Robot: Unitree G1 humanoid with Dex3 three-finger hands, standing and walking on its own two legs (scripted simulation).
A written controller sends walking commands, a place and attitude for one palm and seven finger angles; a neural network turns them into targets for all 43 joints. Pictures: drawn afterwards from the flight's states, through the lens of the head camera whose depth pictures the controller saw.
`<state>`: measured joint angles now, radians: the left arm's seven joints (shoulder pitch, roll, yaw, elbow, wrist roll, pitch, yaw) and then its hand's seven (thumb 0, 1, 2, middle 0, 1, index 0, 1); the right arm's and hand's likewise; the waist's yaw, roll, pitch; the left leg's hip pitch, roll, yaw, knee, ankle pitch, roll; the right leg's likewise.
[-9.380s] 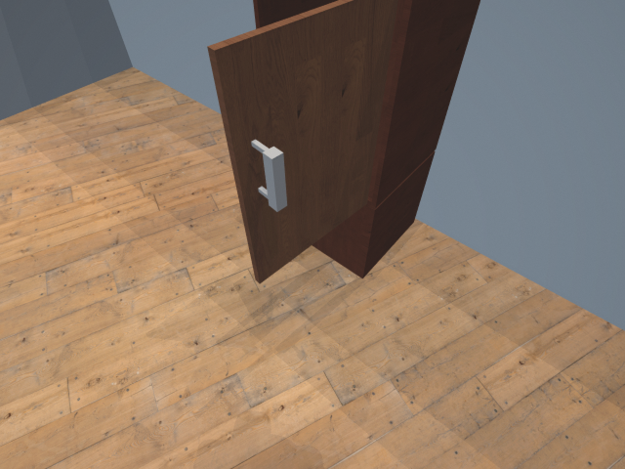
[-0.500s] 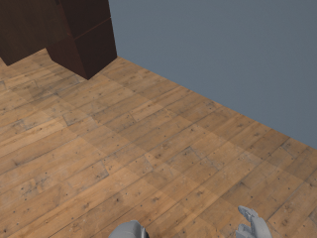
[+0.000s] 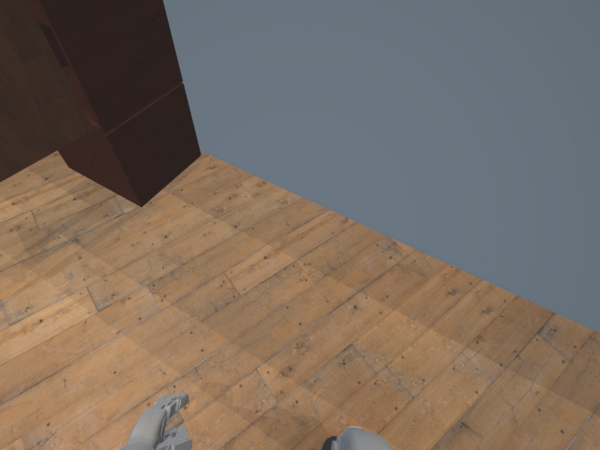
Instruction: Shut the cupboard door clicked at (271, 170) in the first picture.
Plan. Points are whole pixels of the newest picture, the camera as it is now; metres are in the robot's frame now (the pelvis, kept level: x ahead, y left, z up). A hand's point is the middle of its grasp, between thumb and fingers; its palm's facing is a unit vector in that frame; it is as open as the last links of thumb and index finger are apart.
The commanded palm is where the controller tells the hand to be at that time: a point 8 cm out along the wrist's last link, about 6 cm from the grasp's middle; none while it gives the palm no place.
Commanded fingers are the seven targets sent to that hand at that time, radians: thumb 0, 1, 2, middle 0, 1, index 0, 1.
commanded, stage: walk to a spot facing it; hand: left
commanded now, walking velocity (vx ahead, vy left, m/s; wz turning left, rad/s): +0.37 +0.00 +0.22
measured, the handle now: out of the picture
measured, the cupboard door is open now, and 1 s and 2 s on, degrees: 84 84 84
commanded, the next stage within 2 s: turn to face it in 0.88 s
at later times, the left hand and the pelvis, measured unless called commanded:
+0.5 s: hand out of the picture +0.09 +0.16 -0.18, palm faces +0.26 -0.95 -0.14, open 7.3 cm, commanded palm none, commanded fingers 0.00 0.90 0.90 -0.20 -0.30 -0.20 -0.30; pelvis +0.22 +0.02 +0.00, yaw +10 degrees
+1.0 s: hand (153, 257) +0.49 +0.28 -0.15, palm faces +0.08 -0.98 -0.19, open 7.4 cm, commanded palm none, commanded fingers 0.00 0.90 0.90 -0.20 -0.30 -0.20 -0.30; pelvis +0.41 +0.08 +0.01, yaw +5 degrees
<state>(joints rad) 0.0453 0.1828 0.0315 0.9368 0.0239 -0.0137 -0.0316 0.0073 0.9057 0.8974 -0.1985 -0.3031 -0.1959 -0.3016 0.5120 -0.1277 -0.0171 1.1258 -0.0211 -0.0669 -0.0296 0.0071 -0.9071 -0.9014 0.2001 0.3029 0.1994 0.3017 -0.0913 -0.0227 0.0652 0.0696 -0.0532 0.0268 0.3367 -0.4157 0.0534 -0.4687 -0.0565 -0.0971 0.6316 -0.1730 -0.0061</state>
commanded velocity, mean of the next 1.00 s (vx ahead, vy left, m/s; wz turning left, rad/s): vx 0.32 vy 0.00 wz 0.05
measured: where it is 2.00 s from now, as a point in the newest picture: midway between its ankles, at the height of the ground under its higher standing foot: (272, 327)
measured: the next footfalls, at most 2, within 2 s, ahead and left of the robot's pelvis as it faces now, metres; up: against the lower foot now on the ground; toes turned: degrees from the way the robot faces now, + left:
right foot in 0.02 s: +0.13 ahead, -0.11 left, +0.00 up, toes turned -6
left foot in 0.52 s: +0.36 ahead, +0.14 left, +0.00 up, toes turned +17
